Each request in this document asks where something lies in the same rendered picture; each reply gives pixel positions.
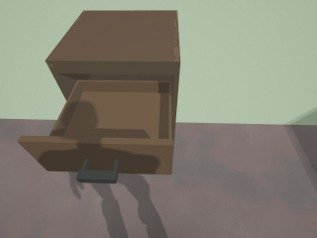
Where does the handle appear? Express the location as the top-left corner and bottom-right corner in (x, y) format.
(76, 159), (119, 183)

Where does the drawer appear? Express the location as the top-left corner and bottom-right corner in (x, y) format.
(17, 79), (173, 176)

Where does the cabinet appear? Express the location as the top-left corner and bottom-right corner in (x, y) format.
(46, 10), (180, 173)

